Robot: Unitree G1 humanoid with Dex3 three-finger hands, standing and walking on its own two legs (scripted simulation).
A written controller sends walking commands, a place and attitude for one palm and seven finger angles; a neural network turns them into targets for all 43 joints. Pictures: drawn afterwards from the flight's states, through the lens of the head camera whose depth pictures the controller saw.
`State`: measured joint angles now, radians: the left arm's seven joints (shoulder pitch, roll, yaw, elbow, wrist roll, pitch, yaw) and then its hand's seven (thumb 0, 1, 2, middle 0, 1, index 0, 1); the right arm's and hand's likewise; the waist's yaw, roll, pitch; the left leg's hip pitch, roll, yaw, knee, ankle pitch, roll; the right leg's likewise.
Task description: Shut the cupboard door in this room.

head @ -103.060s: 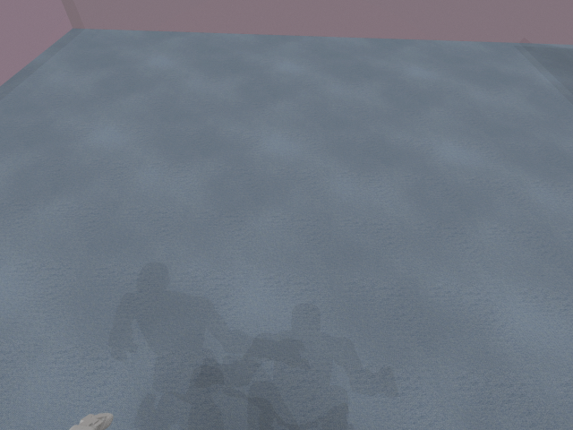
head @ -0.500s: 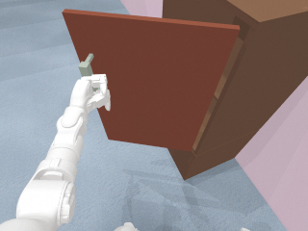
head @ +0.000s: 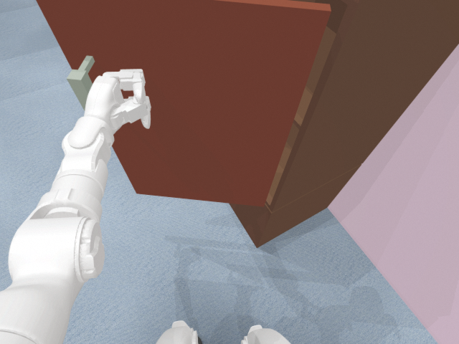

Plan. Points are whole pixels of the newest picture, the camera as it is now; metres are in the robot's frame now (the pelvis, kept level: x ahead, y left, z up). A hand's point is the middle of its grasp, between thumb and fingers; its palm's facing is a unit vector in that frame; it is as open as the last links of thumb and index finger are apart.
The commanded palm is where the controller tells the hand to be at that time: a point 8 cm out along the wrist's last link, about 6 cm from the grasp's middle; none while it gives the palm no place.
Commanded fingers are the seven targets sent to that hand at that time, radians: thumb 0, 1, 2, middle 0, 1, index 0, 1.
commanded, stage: push the door shut along its arc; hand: left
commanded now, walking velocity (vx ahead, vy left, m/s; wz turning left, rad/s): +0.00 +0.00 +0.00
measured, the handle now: (97, 98) +0.53 +0.18 +0.11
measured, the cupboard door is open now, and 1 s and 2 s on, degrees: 55 33 33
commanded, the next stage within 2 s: pull the fist back off the door in 0.68 s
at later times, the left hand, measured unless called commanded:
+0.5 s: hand (160, 88) +0.54 +0.07 +0.12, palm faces -0.35 -0.94 -0.01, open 3.5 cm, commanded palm +0.56 +0.09 +0.11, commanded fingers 0.00 0.90 0.90 -1.30 -1.50 -1.30 -1.50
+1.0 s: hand (178, 72) +0.60 +0.04 +0.10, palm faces +0.09 -1.00 -0.01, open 3.2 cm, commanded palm +0.56 +0.07 +0.11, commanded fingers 0.00 0.90 0.90 -1.30 -1.50 -1.30 -1.50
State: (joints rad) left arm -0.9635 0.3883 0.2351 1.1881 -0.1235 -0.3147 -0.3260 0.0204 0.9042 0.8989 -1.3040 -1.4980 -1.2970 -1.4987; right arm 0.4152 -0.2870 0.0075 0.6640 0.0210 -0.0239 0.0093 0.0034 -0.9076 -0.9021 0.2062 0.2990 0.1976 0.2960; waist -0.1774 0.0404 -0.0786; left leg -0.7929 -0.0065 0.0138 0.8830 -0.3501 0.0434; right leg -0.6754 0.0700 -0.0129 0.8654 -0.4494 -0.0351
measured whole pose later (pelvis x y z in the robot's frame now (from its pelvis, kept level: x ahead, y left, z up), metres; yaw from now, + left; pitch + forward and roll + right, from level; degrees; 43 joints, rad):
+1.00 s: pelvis +0.01 +0.00 -0.03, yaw +0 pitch +27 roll -3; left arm -1.32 0.31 0.31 1.28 0.08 -0.26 0.24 0.02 0.91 0.92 -1.30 -1.50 -1.29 -1.50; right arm 0.50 -0.25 0.00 0.68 -0.10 -0.06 0.12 0.00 -0.91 -0.90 0.20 0.30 0.20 0.30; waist -0.25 0.08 -0.13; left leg -1.12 0.01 -0.02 1.06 -0.41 0.03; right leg -0.99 0.09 -0.05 1.03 -0.51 -0.04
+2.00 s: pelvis +0.01 -0.02 +0.01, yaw -1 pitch +11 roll +1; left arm -0.63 0.13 0.18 0.83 -0.09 -0.32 0.10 0.02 0.90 0.90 -1.30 -1.50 -1.30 -1.50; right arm 0.41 -0.25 -0.01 0.64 0.02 0.03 0.05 0.00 -0.91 -0.90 0.20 0.30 0.20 0.30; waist -0.09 0.06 -0.11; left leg -0.65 0.00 0.04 0.79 -0.34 0.02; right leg -0.56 0.08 0.02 0.81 -0.45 -0.06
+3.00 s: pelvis +0.03 +0.01 +0.05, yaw +1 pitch -3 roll +0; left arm 0.48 0.37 0.34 -0.38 -0.09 -0.07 0.09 0.02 0.90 0.90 -0.42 -0.53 -0.41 -0.53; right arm 0.21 -0.24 0.02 0.62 0.03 -0.01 -0.05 0.01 -0.91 -0.90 0.21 0.30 0.20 0.30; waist 0.05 0.08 -0.01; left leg -0.16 -0.05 0.01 0.43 -0.21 0.05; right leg -0.03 0.03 0.01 0.38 -0.29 -0.02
